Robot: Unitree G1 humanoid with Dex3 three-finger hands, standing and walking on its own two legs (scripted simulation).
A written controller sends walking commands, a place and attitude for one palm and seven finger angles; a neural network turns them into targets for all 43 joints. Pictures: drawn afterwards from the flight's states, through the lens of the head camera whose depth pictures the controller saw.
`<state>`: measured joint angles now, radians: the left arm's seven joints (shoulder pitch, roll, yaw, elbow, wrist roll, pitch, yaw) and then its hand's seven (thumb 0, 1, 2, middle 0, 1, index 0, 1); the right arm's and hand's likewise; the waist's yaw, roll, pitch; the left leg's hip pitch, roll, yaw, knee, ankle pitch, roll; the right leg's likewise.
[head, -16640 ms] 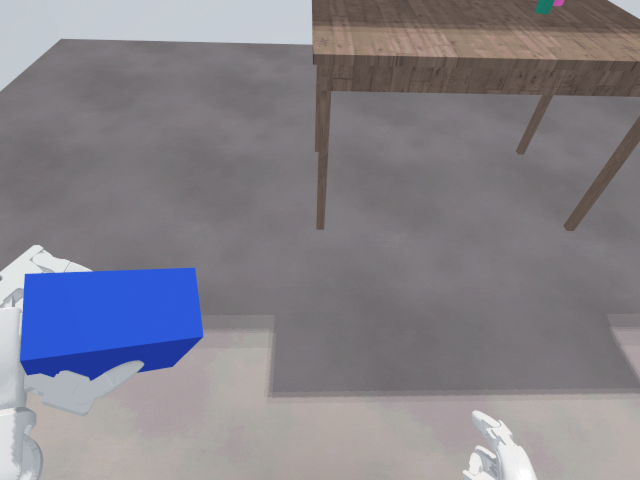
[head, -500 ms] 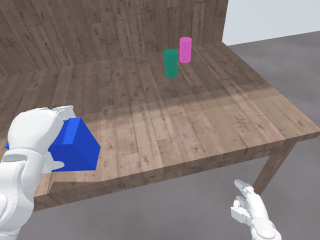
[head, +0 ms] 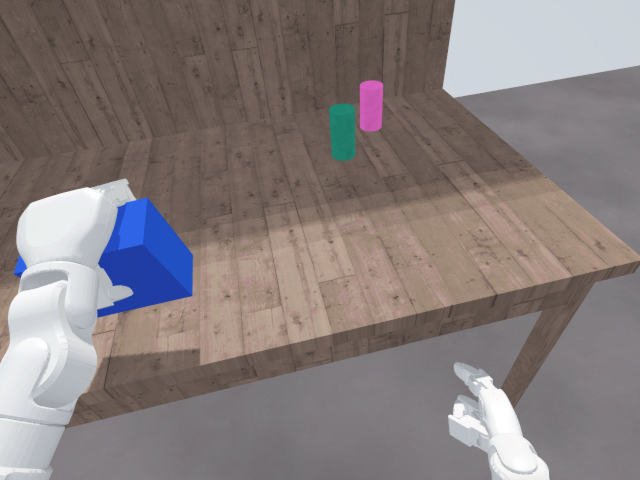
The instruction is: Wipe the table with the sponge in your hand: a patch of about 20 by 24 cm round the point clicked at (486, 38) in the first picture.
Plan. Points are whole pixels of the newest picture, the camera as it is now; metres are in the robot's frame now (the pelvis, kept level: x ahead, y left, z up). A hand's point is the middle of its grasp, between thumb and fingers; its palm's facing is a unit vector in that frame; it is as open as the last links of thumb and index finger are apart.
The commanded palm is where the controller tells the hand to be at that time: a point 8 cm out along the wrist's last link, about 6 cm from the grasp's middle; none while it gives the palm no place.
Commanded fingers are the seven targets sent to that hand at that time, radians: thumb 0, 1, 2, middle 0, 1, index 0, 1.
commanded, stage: move the sponge above the wiping area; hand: left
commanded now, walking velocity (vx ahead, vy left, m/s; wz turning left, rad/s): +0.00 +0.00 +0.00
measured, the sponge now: (126, 271) +0.28 +0.31 +0.13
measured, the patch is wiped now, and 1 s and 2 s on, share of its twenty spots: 0.00 0.00 0.00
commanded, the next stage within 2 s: none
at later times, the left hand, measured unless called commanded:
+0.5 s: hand (98, 275) +0.26 +0.33 +0.15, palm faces +0.05 -0.03 -1.00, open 10.2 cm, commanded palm +0.23 +0.30 +0.21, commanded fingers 0.00 0.10 1.30 -1.20 -1.60 -1.20 -1.60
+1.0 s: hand (124, 290) +0.27 +0.31 +0.12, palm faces -0.02 -0.07 -1.00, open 10.2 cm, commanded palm +0.24 +0.30 +0.21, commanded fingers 0.00 0.10 1.30 -1.20 -1.60 -1.20 -1.60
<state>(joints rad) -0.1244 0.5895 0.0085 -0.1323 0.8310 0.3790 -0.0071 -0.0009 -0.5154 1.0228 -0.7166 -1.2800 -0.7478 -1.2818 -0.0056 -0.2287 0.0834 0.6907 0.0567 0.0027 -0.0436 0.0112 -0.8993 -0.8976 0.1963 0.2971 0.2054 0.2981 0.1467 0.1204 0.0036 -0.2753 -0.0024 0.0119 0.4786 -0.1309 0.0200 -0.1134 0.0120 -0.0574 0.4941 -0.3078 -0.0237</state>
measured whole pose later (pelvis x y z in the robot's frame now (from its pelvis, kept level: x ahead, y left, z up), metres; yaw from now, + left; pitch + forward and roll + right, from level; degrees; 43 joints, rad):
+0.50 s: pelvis +0.01 -0.02 +0.00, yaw +0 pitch -3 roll +0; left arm -0.05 0.63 0.08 0.02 0.83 0.41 -0.11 0.00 -0.51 1.02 -0.71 -1.28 -0.74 -1.28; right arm 0.05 -0.29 0.05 0.68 0.07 0.03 -0.04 0.01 -0.90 -0.90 0.20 0.30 0.20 0.30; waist 0.10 0.14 -0.01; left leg -0.29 0.02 0.00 0.51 -0.16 0.00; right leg -0.12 0.04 -0.06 0.51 -0.33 -0.05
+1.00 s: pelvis +0.01 +0.01 +0.00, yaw +1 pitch -2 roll -1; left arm -0.01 0.58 0.01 -0.06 0.84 0.29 -0.13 0.00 -0.51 1.03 -0.71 -1.28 -0.74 -1.28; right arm 0.05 -0.27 0.05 0.66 0.06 0.02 -0.05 0.01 -0.90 -0.90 0.20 0.30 0.20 0.30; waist 0.11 0.13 0.00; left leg -0.32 -0.01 0.00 0.52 -0.16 0.03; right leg -0.14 0.01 -0.06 0.50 -0.33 -0.01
